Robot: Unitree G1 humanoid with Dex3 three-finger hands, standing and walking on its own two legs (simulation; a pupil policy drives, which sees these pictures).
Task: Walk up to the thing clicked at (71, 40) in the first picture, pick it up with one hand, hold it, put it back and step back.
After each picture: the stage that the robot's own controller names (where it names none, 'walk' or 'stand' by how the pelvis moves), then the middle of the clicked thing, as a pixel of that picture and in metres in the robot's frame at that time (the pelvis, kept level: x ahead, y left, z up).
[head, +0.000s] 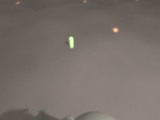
stand; (71, 42) +1.64 +0.47 -0.66
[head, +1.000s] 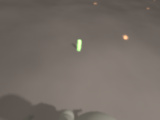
walk; (79, 45) +1.54 +0.20 -0.63
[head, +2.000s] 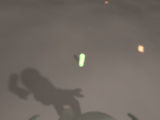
walk; (81, 60) +1.02 +0.11 -0.64
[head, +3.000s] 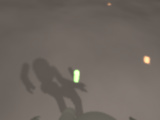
walk; (76, 76) +0.67 +0.14 -0.64
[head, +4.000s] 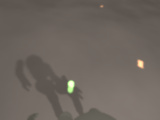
walk; (70, 87) +0.51 +0.14 -0.65
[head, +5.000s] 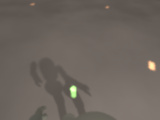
stand; (73, 92) +0.45 +0.17 -0.64
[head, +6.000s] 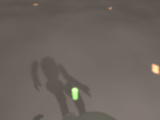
stand; (75, 94) +0.43 +0.15 -0.65
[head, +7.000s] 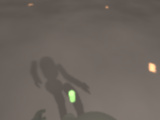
stand; (72, 96) +0.39 +0.18 -0.64
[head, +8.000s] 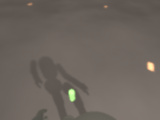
stand; (72, 95) +0.40 +0.18 -0.66
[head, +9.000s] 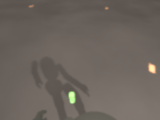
stand; (72, 97) +0.39 +0.18 -0.66
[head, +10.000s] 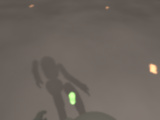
stand; (72, 98) +0.38 +0.18 -0.66
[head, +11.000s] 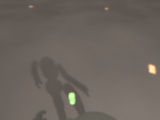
stand; (72, 98) +0.38 +0.18 -0.66
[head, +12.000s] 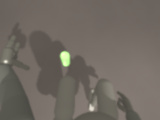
go down; (65, 59) +0.46 +0.19 -0.32
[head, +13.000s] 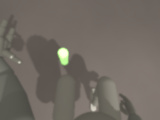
go down; (63, 57) +0.48 +0.19 -0.27
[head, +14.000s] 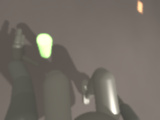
close in; (45, 48) +0.47 +0.22 -0.18
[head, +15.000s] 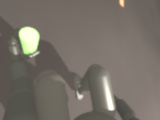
close; (29, 44) +0.47 +0.24 -0.17
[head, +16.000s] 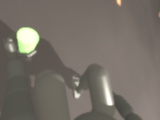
lift; (27, 44) +0.45 +0.25 -0.17
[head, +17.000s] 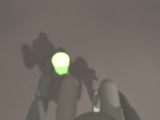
lift; (61, 67) +0.34 +0.19 -0.03
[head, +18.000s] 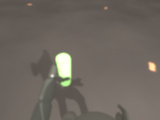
hold; (64, 72) +0.32 +0.16 +0.09
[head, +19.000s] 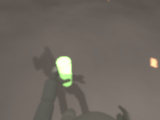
hold; (65, 73) +0.32 +0.16 +0.05
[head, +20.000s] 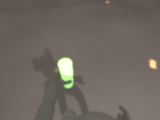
hold; (67, 75) +0.31 +0.15 +0.05
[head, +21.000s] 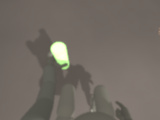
crouch; (62, 58) +0.42 +0.17 -0.03
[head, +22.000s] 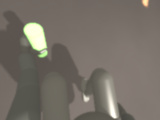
lower; (38, 44) +0.48 +0.23 -0.12
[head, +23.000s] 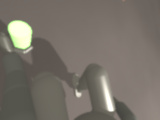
lower; (22, 41) +0.47 +0.26 -0.17
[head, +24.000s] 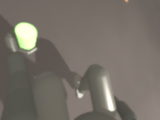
lower; (27, 42) +0.47 +0.25 -0.16
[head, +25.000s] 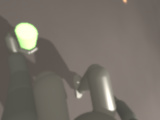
lower; (27, 42) +0.47 +0.24 -0.16
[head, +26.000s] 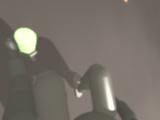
rest; (27, 46) +0.45 +0.25 -0.18
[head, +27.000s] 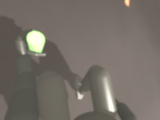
open; (35, 46) +0.46 +0.22 -0.18
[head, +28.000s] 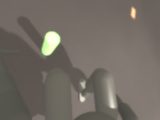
stand; (49, 45) +0.47 +0.21 -0.19
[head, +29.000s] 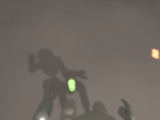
stand; (71, 85) +0.41 +0.15 -0.54
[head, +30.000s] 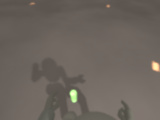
stand; (73, 96) +0.40 +0.15 -0.60
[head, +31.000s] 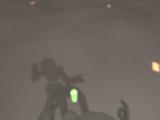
stand; (74, 95) +0.40 +0.14 -0.60
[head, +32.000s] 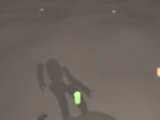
stand; (77, 98) +0.42 +0.13 -0.65
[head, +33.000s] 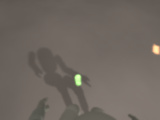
walk; (78, 80) +0.48 +0.12 -0.63
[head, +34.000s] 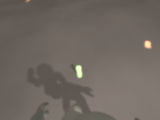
walk; (79, 71) +0.72 +0.20 -0.64
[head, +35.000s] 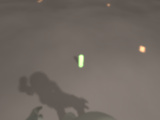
stand; (80, 61) +1.04 +0.15 -0.64
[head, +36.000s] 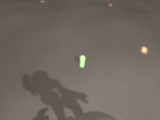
stand; (82, 61) +1.05 +0.13 -0.66
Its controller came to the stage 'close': yes
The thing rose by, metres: 0.69
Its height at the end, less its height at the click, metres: +0.00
